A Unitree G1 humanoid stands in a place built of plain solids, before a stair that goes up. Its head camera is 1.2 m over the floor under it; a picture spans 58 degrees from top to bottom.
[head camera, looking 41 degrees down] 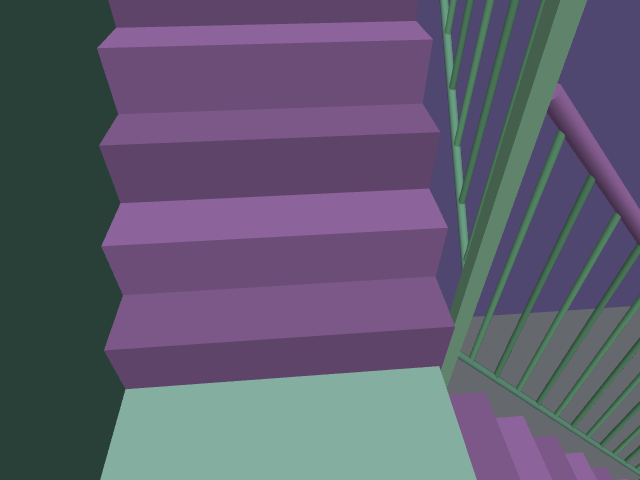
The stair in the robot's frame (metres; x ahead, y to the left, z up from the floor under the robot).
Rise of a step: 0.20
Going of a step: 0.20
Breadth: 0.98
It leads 5 degrees to the left of straight ahead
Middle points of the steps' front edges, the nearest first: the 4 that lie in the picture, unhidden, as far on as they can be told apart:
0.73 0.10 0.20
0.93 0.12 0.40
1.13 0.13 0.60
1.33 0.15 0.80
